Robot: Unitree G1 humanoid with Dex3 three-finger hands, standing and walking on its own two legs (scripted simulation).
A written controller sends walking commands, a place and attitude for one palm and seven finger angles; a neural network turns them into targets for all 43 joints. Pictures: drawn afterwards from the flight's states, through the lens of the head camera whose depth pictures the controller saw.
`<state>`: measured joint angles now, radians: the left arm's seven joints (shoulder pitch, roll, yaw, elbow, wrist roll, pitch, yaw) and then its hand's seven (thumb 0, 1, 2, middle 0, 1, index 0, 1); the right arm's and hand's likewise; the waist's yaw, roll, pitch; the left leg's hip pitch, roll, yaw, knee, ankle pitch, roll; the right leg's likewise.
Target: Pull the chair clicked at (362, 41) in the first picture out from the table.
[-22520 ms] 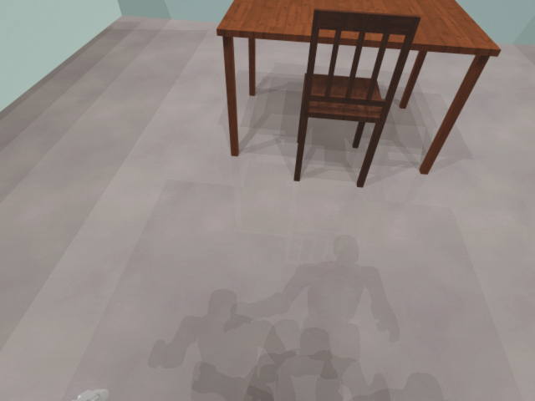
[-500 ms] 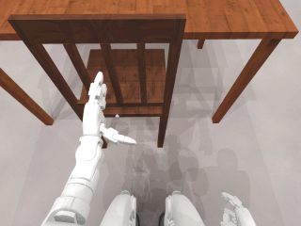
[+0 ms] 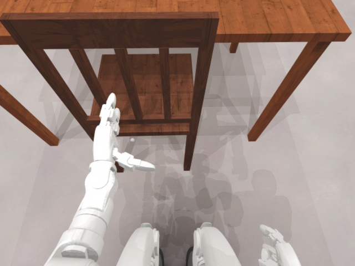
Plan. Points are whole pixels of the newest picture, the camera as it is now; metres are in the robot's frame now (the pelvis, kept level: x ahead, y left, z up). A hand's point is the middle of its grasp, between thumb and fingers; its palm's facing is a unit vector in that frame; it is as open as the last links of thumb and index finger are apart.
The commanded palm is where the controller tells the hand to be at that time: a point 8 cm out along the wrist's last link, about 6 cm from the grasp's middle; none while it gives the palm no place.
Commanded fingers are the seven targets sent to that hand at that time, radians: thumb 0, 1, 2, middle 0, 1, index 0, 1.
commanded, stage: aim the fingers beside a spindle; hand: left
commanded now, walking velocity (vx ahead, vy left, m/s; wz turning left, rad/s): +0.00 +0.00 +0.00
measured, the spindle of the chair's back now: (131, 88) +0.54 +0.12 +0.01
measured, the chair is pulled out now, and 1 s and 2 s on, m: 0.00 0.00 0.00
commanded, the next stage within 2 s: push the fingers through the gap in 1.40 s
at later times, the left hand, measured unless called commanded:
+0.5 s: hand (127, 134) +0.39 +0.11 +0.04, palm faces +0.03 -1.00 -0.08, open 16.9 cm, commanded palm +0.36 +0.15 +0.02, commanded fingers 0.00 -0.50 0.30 -0.06 -0.08 -0.06 -0.08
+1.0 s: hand (137, 143) +0.38 +0.09 +0.01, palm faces -0.02 -1.00 -0.01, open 16.9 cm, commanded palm +0.36 +0.15 +0.03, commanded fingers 0.00 -0.50 0.30 -0.06 -0.08 -0.06 -0.08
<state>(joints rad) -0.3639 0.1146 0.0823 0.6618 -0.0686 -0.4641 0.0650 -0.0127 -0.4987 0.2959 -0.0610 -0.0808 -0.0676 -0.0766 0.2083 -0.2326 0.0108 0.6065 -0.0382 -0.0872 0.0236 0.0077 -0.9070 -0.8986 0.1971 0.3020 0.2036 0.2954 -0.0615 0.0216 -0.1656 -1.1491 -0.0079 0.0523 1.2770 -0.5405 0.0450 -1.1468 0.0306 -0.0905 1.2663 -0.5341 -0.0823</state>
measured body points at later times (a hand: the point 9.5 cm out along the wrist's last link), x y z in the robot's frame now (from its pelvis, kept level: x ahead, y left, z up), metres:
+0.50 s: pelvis +0.00 +0.00 +0.00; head +0.11 -0.01 +0.44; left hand +0.38 +0.16 +0.05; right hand +0.14 -0.24 -0.12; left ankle +0.03 +0.09 -0.62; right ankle +0.03 -0.07 -0.62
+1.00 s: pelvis +0.01 +0.00 +0.00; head +0.13 -0.01 +0.44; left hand +0.38 +0.15 +0.01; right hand +0.13 -0.25 -0.12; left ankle +0.03 +0.09 -0.62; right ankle +0.03 -0.07 -0.62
